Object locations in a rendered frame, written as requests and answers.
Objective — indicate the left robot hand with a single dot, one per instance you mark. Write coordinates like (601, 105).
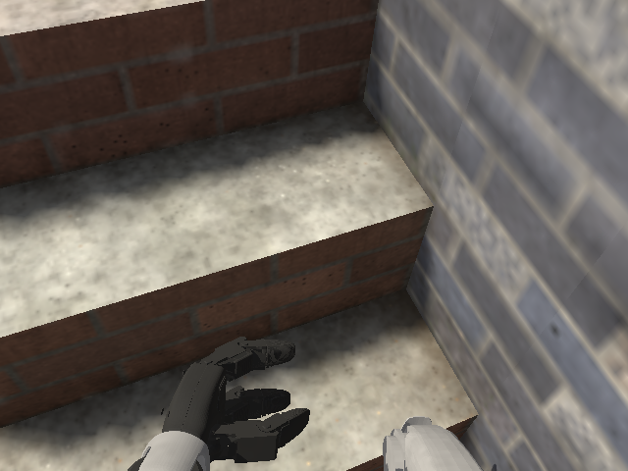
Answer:
(202, 407)

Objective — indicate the right robot shin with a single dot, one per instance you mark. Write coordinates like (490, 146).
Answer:
(416, 420)

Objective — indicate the robot right thigh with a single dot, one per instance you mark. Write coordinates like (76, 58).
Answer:
(426, 448)

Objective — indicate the robot left forearm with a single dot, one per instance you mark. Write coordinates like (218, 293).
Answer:
(174, 451)

